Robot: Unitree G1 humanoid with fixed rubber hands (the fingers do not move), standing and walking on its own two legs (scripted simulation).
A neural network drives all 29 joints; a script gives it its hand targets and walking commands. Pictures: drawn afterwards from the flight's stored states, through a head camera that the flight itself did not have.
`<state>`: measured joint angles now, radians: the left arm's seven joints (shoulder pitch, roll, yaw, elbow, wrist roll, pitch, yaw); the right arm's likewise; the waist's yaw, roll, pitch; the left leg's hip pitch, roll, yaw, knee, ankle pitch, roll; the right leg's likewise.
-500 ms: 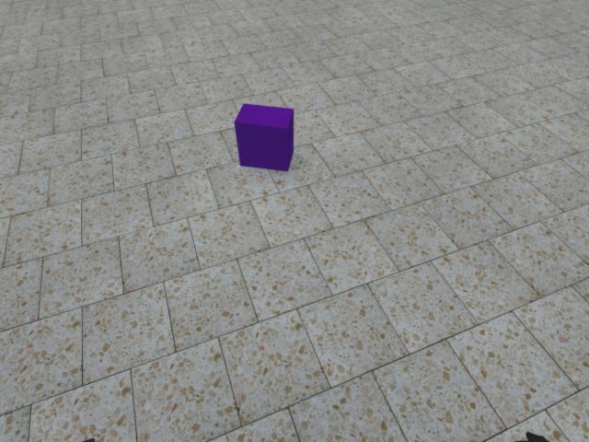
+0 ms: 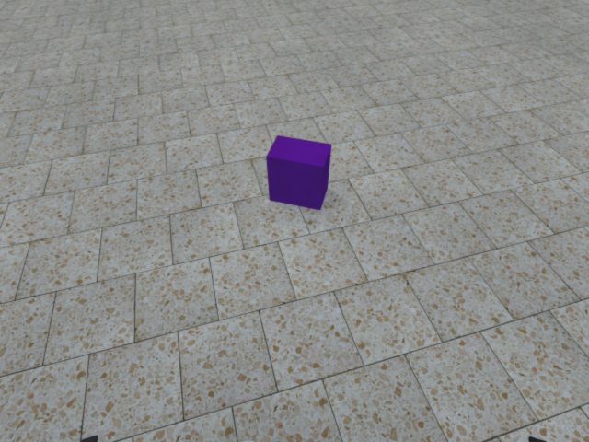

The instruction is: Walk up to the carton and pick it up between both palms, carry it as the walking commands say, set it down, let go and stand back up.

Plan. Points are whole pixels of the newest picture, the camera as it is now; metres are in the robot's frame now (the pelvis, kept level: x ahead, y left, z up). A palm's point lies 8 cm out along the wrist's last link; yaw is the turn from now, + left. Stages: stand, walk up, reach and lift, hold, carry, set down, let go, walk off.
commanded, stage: walk up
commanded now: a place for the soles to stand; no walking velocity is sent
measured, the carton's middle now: (299, 173) +1.33 +0.02 -0.62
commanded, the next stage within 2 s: none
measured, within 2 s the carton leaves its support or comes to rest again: neither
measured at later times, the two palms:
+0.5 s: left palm (102, 346) +0.28 +0.34 -0.08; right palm (501, 325) +0.32 -0.30 -0.07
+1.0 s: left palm (129, 251) +0.47 +0.35 -0.07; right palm (460, 248) +0.48 -0.29 -0.08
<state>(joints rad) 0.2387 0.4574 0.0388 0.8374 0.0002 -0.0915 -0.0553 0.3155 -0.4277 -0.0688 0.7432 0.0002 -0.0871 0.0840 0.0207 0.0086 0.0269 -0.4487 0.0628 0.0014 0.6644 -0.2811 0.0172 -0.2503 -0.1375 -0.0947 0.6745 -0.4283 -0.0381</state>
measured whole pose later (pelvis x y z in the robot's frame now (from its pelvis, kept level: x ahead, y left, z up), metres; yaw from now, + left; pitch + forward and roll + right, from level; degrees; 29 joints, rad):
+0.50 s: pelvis +0.22 +0.01 +0.01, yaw +1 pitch -1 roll +0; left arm 0.27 0.45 0.04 0.83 0.00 -0.10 -0.04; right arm 0.30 -0.43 -0.05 0.74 0.00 -0.08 0.07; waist 0.03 -0.01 0.05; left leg -0.48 0.07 0.00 0.81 -0.37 0.02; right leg -0.21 -0.10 -0.06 0.60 -0.37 -0.01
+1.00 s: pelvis +0.40 +0.02 +0.01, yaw +3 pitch -3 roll +1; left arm 0.26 0.44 0.04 0.83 0.00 -0.09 -0.04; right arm 0.35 -0.43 -0.04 0.75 0.00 -0.06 0.04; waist 0.01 0.00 0.04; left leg -0.43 0.05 0.01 0.97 -0.41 0.01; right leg -0.31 -0.09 -0.05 0.64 -0.29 -0.03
